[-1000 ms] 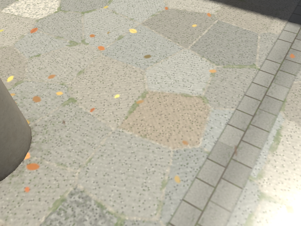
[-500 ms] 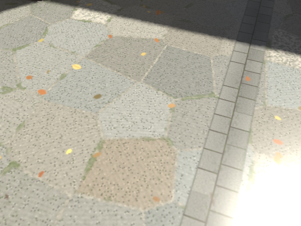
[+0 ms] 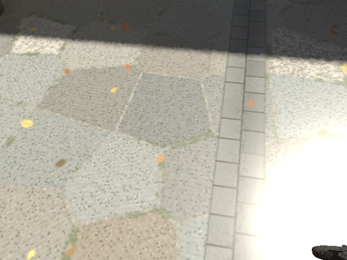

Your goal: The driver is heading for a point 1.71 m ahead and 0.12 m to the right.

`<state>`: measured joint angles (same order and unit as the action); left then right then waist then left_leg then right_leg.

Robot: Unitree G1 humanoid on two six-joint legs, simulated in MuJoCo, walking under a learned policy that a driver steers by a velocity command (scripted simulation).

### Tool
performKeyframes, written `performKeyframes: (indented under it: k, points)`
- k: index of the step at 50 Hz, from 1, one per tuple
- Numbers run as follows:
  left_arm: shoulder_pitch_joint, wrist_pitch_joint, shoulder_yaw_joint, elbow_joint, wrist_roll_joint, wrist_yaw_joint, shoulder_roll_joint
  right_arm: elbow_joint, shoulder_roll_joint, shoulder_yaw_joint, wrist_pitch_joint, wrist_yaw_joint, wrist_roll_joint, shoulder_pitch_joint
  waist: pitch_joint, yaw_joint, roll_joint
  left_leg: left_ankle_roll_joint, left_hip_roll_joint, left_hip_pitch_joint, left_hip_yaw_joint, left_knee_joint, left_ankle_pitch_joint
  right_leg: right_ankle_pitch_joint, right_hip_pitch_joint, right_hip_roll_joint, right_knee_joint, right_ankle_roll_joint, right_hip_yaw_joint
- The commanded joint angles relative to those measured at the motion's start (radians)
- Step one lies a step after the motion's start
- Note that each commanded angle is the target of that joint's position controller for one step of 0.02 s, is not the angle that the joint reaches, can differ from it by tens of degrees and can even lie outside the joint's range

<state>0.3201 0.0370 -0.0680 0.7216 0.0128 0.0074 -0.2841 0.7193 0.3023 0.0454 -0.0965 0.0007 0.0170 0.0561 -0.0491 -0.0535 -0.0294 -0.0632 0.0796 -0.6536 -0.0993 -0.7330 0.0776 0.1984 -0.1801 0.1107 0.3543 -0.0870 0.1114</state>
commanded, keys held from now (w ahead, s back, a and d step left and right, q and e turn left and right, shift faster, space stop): e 0.38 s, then no key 0.62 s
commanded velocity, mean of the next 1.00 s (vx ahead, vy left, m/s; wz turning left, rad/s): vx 0.08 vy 0.00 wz -0.35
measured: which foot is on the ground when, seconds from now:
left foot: up 0.00-0.12, down 0.14-0.56, up 0.58-0.84, down 0.86-1.00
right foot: down 0.00-0.16, up 0.18-0.54, down 0.56-1.00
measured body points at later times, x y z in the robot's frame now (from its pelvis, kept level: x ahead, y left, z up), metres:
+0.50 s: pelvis +0.14 +0.03 -0.01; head +0.18 +0.01 +0.44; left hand +0.37 +0.26 -0.10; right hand +0.20 -0.27 -0.12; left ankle +0.24 +0.13 -0.75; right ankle +0.13 -0.10 -0.72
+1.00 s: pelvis +0.15 +0.01 -0.01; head +0.16 +0.01 +0.44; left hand +0.38 +0.19 -0.12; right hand +0.16 -0.28 -0.13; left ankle +0.19 +0.14 -0.75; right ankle +0.12 -0.10 -0.75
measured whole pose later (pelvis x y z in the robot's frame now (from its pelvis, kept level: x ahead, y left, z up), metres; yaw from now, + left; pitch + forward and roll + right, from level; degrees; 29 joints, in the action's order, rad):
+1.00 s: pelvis +0.15 +0.01 -0.01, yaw -20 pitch -1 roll +0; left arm 0.15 -0.01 -0.03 0.75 -0.02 0.01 -0.23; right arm 0.90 0.26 0.03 0.01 0.00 0.01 0.17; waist -0.02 0.01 0.01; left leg -0.03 0.04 -0.20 0.00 -0.50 0.28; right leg 0.25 -0.23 0.02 0.50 -0.02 0.01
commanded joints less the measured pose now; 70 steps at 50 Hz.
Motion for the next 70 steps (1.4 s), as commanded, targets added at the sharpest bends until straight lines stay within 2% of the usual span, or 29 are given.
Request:
performKeyframes:
  k: [1, 5, 7, 8, 9, 10, 11, 12, 14, 16, 22, 27, 28, 29, 30, 31, 32, 34, 37, 40, 42, 43, 44, 45, 47, 50, 59, 69, 70]
  points:
    - [0.01, -0.009, -0.055, -0.056, 0.007, 0.02, -0.185, -0.071, 0.053, 0.012, -0.008, 0.006, -0.01, -0.052, 0.09, 0.002, 0.119, -0.009, -0.111, 0.21, 0.074, 0.151, -0.173, -0.432, -0.094, -0.167, -0.021, -0.095, 0.115]
    - [-0.014, -0.028, -0.053, -0.069, 0.006, 0.034, -0.157, -0.072, 0.11, 0.038, -0.012, 0.012, -0.01, -0.02, 0.11, 0.039, 0.154, 0.032, -0.112, 0.245, 0.008, 0.255, -0.094, -0.359, 0.02, -0.199, 0.124, -0.059, 0.258]
    - [-0.056, -0.029, -0.04, -0.103, 0.002, 0.033, -0.112, -0.055, 0.141, 0.051, -0.025, 0.005, 0.01, 0.086, 0.185, 0.096, 0.121, 0.09, -0.035, 0.444, -0.008, 0.338, -0.276, -0.283, -0.007, -0.123, 0.318, 0.001, 0.238]
    - [0.008, -0.027, -0.019, -0.121, -0.019, 0.031, -0.047, -0.061, 0.195, 0.058, -0.022, -0.004, 0.028, 0.148, 0.31, 0.08, -0.066, 0.171, 0.186, 0.713, -0.188, 0.261, -0.667, 0.156, -0.17, -0.031, 0.592, 0.054, 0.143]
    - [0.2, -0.026, -0.012, -0.117, 0.002, 0.023, -0.058, -0.044, 0.202, 0.061, 0.002, -0.003, 0.024, 0.182, 0.445, 0.013, -0.3, 0.378, 0.415, 0.926, -0.521, 0.271, -0.673, 0.585, -0.386, 0.04, 0.836, 0.099, 0.079]
    - [0.208, -0.036, -0.034, -0.082, 0.012, 0.022, -0.165, -0.069, 0.148, 0.053, 0.019, -0.002, -0.003, 0.133, 0.409, 0.025, -0.178, 0.373, 0.392, 0.842, -0.543, 0.319, -0.392, 0.489, -0.441, -0.048, 0.947, 0.132, 0.084]
    - [0.083, -0.055, -0.05, -0.095, 0.015, 0.026, -0.207, -0.09, 0.091, 0.037, 0.034, -0.009, -0.003, 0.096, 0.297, 0.062, -0.103, 0.321, 0.314, 0.749, -0.388, 0.338, -0.237, 0.405, -0.476, -0.079, 0.985, 0.153, 0.041]
    - [0.028, -0.076, -0.054, -0.103, 0.014, 0.033, -0.205, -0.091, 0.068, 0.025, 0.049, -0.012, 0.003, 0.051, 0.222, 0.056, -0.055, 0.289, 0.255, 0.63, -0.281, 0.369, -0.139, 0.351, -0.469, -0.106, 0.962, 0.166, 0.016]
    - [0.006, -0.101, -0.049, -0.124, 0.01, 0.038, -0.164, -0.082, 0.091, 0.029, 0.065, -0.019, 0.01, -0.001, 0.118, 0.031, -0.101, 0.27, 0.177, 0.427, -0.141, 0.438, -0.049, 0.283, -0.389, -0.138, 0.883, 0.17, -0.028]
    - [0.012, -0.102, -0.037, -0.131, 0.007, 0.038, -0.116, -0.069, 0.1, 0.037, 0.067, -0.023, 0.014, 0.0, 0.115, 0.031, -0.122, 0.285, 0.155, 0.4, -0.052, 0.466, -0.097, 0.254, -0.34, -0.137, 0.793, 0.169, -0.07]
    - [-0.065, -0.092, -0.019, -0.165, -0.006, 0.017, -0.093, -0.042, 0.139, 0.052, 0.084, -0.022, -0.006, -0.002, 0.173, 0.057, -0.104, 0.319, 0.209, 0.439, 0.024, 0.465, -0.142, 0.169, -0.212, -0.166, 0.52, 0.14, -0.097]
    - [-0.021, -0.088, -0.023, -0.137, -0.015, -0.003, -0.097, 0.0, 0.139, 0.045, 0.1, -0.005, -0.041, 0.006, 0.15, 0.019, -0.097, 0.247, 0.184, 0.407, 0.056, 0.372, -0.01, 0.021, -0.011, -0.11, 0.149, 0.07, -0.152]
    - [-0.018, -0.087, -0.027, -0.14, -0.021, -0.001, -0.12, 0.026, 0.103, 0.034, 0.099, -0.001, -0.042, 0.055, 0.14, 0.021, -0.056, 0.174, 0.147, 0.345, 0.089, 0.318, 0.075, -0.063, 0.074, -0.136, 0.049, 0.037, -0.095]
    - [-0.023, -0.087, -0.037, -0.158, -0.03, 0.011, -0.195, 0.017, 0.024, 0.007, 0.093, 0.01, -0.004, 0.084, 0.167, 0.066, 0.182, 0.068, 0.046, 0.224, 0.2, 0.091, 0.29, -0.266, 0.17, -0.356, -0.021, -0.031, 0.184]
    - [-0.083, -0.079, -0.036, -0.179, -0.049, 0.01, -0.222, -0.007, 0.047, 0.015, 0.091, 0.002, 0.002, 0.044, 0.121, 0.053, 0.3, 0.017, -0.043, 0.136, 0.171, -0.028, 0.519, -0.26, 0.032, -0.492, -0.055, -0.192, 0.317]
    - [-0.1, -0.06, -0.028, -0.178, -0.058, 0.006, -0.183, -0.004, 0.115, 0.035, 0.097, -0.008, -0.007, 0.004, 0.101, 0.022, 0.226, 0.007, -0.025, 0.154, 0.104, -0.164, 0.51, -0.211, -0.026, -0.454, -0.068, -0.212, 0.276]
    - [-0.133, -0.043, -0.017, -0.164, -0.056, 0.005, -0.152, 0.01, 0.119, 0.044, 0.104, -0.009, -0.018, 0.027, 0.093, 0.047, 0.212, 0.007, -0.022, 0.154, 0.083, -0.211, 0.463, -0.203, -0.033, -0.402, -0.061, -0.175, 0.203]
    - [-0.189, -0.027, -0.009, -0.152, -0.035, 0.005, -0.129, 0.052, 0.112, 0.05, 0.116, -0.019, -0.009, 0.077, 0.091, 0.068, 0.188, -0.009, -0.015, 0.16, 0.072, -0.234, 0.382, -0.283, -0.016, -0.346, -0.034, -0.122, 0.123]
    - [-0.206, -0.028, 0.004, -0.131, -0.032, 0.006, -0.089, 0.068, 0.062, 0.033, 0.113, -0.013, -0.018, 0.094, 0.122, 0.079, 0.165, -0.027, -0.017, 0.252, 0.084, -0.122, 0.331, -0.441, 0.005, -0.298, 0.017, -0.112, 0.047]
    - [-0.178, -0.04, -0.001, -0.102, -0.029, 0.005, -0.097, 0.062, 0.053, 0.019, 0.11, -0.009, -0.024, 0.057, 0.137, 0.042, 0.169, -0.026, -0.027, 0.312, 0.099, 0.054, 0.319, -0.448, 0.055, -0.317, 0.043, -0.134, 0.088]
    - [-0.195, -0.044, 0.006, -0.084, -0.017, 0.004, -0.082, 0.082, 0.049, 0.014, 0.107, -0.006, -0.022, 0.097, 0.134, 0.073, 0.155, -0.008, -0.036, 0.414, 0.113, 0.274, 0.15, -0.376, 0.036, -0.299, 0.06, -0.108, 0.091]
    - [-0.173, -0.041, 0.008, -0.067, -0.013, 0.003, -0.075, 0.089, 0.062, 0.012, 0.104, -0.004, -0.009, 0.111, 0.132, 0.078, 0.129, 0.011, -0.025, 0.491, 0.09, 0.364, -0.007, -0.283, 0.006, -0.277, 0.055, -0.067, 0.09]
    - [-0.145, -0.032, 0.012, -0.056, -0.026, 0.0, -0.063, 0.089, 0.111, 0.018, 0.103, -0.008, 0.004, 0.12, 0.138, 0.055, 0.067, 0.037, 0.038, 0.557, 0.021, 0.356, -0.179, -0.166, -0.034, -0.233, 0.075, -0.018, 0.065]
    - [-0.103, -0.025, 0.006, -0.054, -0.034, -0.006, -0.069, 0.107, 0.178, 0.036, 0.104, -0.01, -0.007, 0.102, 0.122, -0.003, -0.058, 0.081, 0.048, 0.529, 0.036, 0.291, -0.138, -0.077, -0.049, -0.17, 0.058, 0.017, 0.005]
    - [-0.191, -0.029, 0.002, -0.044, -0.035, 0.0, -0.088, 0.113, 0.088, 0.017, 0.098, -0.002, -0.008, 0.079, 0.081, 0.052, -0.045, 0.092, 0.022, 0.413, 0.035, 0.333, 0.079, -0.027, 0.01, -0.14, 0.088, 0.055, -0.037]
    - [-0.194, -0.048, 0.002, -0.029, -0.031, 0.014, -0.065, 0.138, 0.071, 0.008, 0.08, -0.008, -0.005, 0.077, 0.059, 0.053, -0.038, 0.064, 0.007, 0.401, 0.047, 0.343, 0.095, -0.071, 0.009, -0.146, 0.085, 0.048, -0.032]
    - [-0.162, -0.041, -0.008, 0.068, -0.025, 0.022, -0.057, 0.203, 0.066, -0.002, 0.081, -0.025, -0.008, 0.093, 0.041, 0.064, 0.026, 0.068, -0.012, 0.424, 0.057, 0.341, 0.12, -0.083, 0.0, -0.143, 0.067, 0.066, -0.043]
    - [-0.133, -0.035, -0.005, 0.177, -0.02, 0.032, -0.06, 0.265, 0.05, -0.009, 0.086, -0.029, -0.011, 0.105, 0.034, 0.063, 0.03, 0.071, -0.031, 0.433, 0.07, 0.346, 0.104, -0.095, 0.009, -0.143, 0.059, 0.073, -0.055]
    - [-0.116, -0.037, -0.004, 0.194, -0.018, 0.034, -0.056, 0.278, 0.047, -0.009, 0.088, -0.031, -0.013, 0.125, 0.054, 0.062, 0.026, 0.076, -0.042, 0.438, 0.08, 0.35, 0.204, 0.008, 0.014, -0.129, 0.062, 0.07, -0.071]
Keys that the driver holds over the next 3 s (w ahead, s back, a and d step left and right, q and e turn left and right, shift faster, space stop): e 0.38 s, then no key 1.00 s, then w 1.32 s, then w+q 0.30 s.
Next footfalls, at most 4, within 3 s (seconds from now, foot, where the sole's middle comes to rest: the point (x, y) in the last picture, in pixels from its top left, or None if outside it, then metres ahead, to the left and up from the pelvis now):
0.14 left None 0.28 0.13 -0.78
0.56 right None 0.16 -0.11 -0.78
0.86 left None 0.23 0.13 -0.78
2.06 left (200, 221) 0.59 -0.01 -0.78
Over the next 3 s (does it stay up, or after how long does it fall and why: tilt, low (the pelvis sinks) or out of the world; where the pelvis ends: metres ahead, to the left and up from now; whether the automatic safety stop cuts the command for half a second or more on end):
stays up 0.87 -0.25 0.00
